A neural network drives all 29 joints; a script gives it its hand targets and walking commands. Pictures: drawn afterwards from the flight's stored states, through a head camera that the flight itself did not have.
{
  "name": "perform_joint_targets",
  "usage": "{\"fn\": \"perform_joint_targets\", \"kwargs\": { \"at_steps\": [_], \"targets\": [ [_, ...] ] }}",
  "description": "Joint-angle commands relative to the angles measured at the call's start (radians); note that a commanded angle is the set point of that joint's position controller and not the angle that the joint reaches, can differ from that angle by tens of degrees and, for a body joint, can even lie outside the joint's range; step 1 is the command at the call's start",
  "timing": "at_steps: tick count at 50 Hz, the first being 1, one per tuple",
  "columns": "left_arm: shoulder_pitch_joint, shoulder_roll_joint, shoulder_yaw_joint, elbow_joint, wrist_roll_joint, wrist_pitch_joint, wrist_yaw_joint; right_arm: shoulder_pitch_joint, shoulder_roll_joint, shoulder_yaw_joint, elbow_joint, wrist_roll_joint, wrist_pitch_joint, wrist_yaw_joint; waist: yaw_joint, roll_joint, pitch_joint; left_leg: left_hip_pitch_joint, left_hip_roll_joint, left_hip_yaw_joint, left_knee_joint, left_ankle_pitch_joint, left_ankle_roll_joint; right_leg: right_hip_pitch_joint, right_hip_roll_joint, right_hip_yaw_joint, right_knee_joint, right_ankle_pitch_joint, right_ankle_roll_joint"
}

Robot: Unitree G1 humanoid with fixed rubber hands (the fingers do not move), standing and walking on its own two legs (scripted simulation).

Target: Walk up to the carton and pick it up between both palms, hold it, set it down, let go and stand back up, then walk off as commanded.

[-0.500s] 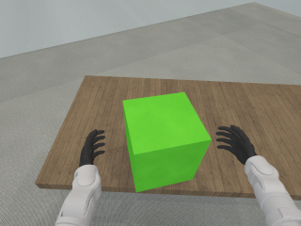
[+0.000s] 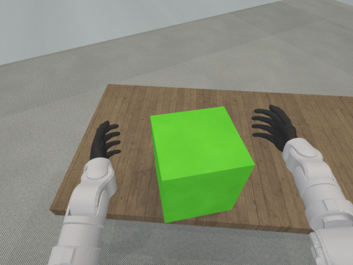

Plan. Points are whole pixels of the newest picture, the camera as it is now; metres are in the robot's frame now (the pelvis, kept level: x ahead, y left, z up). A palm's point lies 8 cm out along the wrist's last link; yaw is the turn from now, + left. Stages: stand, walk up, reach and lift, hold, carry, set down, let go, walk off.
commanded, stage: reach and lift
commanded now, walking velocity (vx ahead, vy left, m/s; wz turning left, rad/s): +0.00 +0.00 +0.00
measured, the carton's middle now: (193, 166) +0.40 -0.01 -0.05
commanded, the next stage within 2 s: none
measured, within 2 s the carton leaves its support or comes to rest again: neither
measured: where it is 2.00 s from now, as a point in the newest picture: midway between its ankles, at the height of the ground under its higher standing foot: outside the picture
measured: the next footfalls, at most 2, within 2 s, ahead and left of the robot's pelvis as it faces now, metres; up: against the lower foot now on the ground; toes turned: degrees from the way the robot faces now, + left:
none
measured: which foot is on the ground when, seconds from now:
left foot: down 0.00-1.00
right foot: down 0.00-1.00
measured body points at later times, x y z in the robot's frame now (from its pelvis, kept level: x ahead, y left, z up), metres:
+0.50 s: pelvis +0.01 +0.00 +0.00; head +0.04 -0.01 +0.45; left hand +0.37 +0.21 +0.12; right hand +0.48 -0.17 +0.13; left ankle +0.01 +0.15 -0.74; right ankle +0.02 -0.10 -0.74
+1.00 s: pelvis +0.01 +0.00 +0.00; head +0.08 -0.03 +0.44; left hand +0.35 +0.22 +0.01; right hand +0.46 -0.19 +0.02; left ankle +0.01 +0.15 -0.74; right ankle +0.02 -0.11 -0.74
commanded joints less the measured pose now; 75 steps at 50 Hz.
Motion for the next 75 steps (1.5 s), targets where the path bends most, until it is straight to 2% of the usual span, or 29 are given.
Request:
{"fn": "perform_joint_targets", "kwargs": {
  "at_steps": [1,7,12,19,22,27,31,37,42,45,48,52,56,60,67,75],
  "targets": [
    [-0.477,0.081,0.093,-0.24,-0.034,0.012,-0.003,-0.491,-0.261,-0.078,-0.159,0.071,0.01,-0.026,0.014,-0.054,-0.39,0.13,-0.034,0.029,-0.1,0.272,-0.014,0.115,0.063,0.007,-0.102,0.155,-0.037],
    [-0.587,0.093,0.111,-0.169,-0.044,0.067,0.001,-0.605,-0.255,-0.088,-0.109,0.047,0.065,-0.029,0.027,-0.059,-0.395,0.072,-0.038,0.034,-0.11,0.195,-0.012,0.111,0.058,0.002,-0.099,0.111,-0.03],
    [-0.648,0.108,0.126,-0.085,-0.048,0.093,-0.003,-0.681,-0.247,-0.088,-0.062,0.031,0.092,-0.034,0.038,-0.072,-0.405,0.037,-0.041,0.036,-0.11,0.184,-0.009,0.121,0.054,0.001,-0.098,0.111,-0.024],
    [-0.67,0.112,0.134,-0.065,-0.032,0.084,-0.013,-0.717,-0.251,-0.083,-0.01,0.026,0.081,-0.047,0.031,-0.053,-0.504,0.067,-0.047,0.035,-0.075,0.332,-0.027,0.141,0.063,-0.013,-0.088,0.229,-0.021],
    [-0.607,0.088,0.127,-0.041,-0.014,0.064,-0.023,-0.668,-0.236,-0.075,0.046,0.025,0.064,-0.045,0.025,-0.038,-0.525,0.099,-0.046,0.029,-0.053,0.405,-0.036,0.134,0.07,-0.019,-0.085,0.271,-0.022],
    [-0.496,0.042,0.11,0.005,0.023,-0.045,-0.049,-0.584,-0.2,-0.069,0.092,0.007,-0.024,-0.034,0.026,-0.02,-0.552,0.13,-0.043,0.017,-0.009,0.541,-0.048,0.125,0.081,-0.023,-0.078,0.329,-0.022],
    [-0.457,0.007,0.075,0.107,0.038,-0.188,-0.068,-0.558,-0.16,-0.062,0.117,-0.011,-0.135,-0.011,0.037,-0.02,-0.54,0.106,-0.041,0.018,0.008,0.537,-0.044,0.088,0.076,-0.024,-0.07,0.302,-0.025],
    [-0.506,-0.011,0.027,0.235,0.016,-0.43,-0.075,-0.594,-0.128,-0.031,0.11,-0.016,-0.304,0.016,0.059,-0.067,-0.584,0.039,-0.031,0.034,0.026,0.414,-0.025,0.004,0.063,-0.025,-0.042,0.201,-0.021],
    [-0.558,-0.009,-0.004,0.387,-0.028,-0.556,-0.063,-0.632,-0.093,-0.008,0.169,-0.042,-0.361,0.015,0.064,-0.123,-0.601,-0.033,-0.014,0.043,0.025,0.268,-0.004,-0.108,0.048,-0.027,-0.036,0.057,-0.014],
    [-0.573,-0.005,-0.003,0.491,-0.048,-0.617,-0.067,-0.638,-0.064,0.001,0.233,-0.067,-0.38,0.007,0.059,-0.141,-0.611,-0.091,-0.012,0.055,0.038,0.228,0.002,-0.144,0.04,-0.029,-0.026,0.024,-0.005],
    [-0.578,0.003,0.022,0.55,-0.051,-0.691,-0.075,-0.641,-0.042,-0.002,0.289,-0.099,-0.41,-0.01,0.052,-0.147,-0.674,-0.131,-0.012,0.065,0.064,0.269,0.0,-0.145,0.041,-0.029,-0.005,0.072,0.004],
    [-0.551,0.016,0.074,0.549,-0.04,-0.778,-0.091,-0.636,-0.035,0.003,0.314,-0.115,-0.463,-0.042,0.047,-0.151,-0.791,-0.152,-0.018,0.075,0.096,0.421,-0.015,-0.064,0.046,-0.021,0.024,0.259,0.017],
    [-0.488,0.003,0.104,0.548,-0.014,-0.822,-0.109,-0.629,-0.035,0.019,0.346,-0.11,-0.511,-0.067,0.045,-0.157,-0.841,-0.174,-0.026,0.075,0.111,0.539,-0.028,0.013,0.051,-0.012,0.05,0.466,0.029],
    [-0.425,-0.02,0.115,0.553,0.009,-0.832,-0.122,-0.623,-0.025,0.039,0.368,-0.11,-0.541,-0.079,0.051,-0.162,-0.827,-0.175,-0.028,0.07,0.109,0.584,-0.027,0.027,0.056,-0.015,0.056,0.531,0.032],
    [-0.386,-0.053,0.115,0.554,0.029,-0.846,-0.137,-0.613,0.009,0.063,0.377,-0.121,-0.566,-0.084,0.055,-0.166,-0.791,-0.168,-0.027,0.062,0.107,0.592,-0.019,0.0,0.058,-0.017,0.047,0.514,0.027],
    [-0.441,-0.117,0.132,0.549,0.075,-0.87,-0.123,-0.642,0.113,0.035,0.378,-0.182,-0.574,-0.092,0.054,-0.168,-0.765,-0.174,-0.022,0.059,0.09,0.504,-0.007,-0.049,0.056,-0.02,0.022,0.379,0.022]
  ]
}}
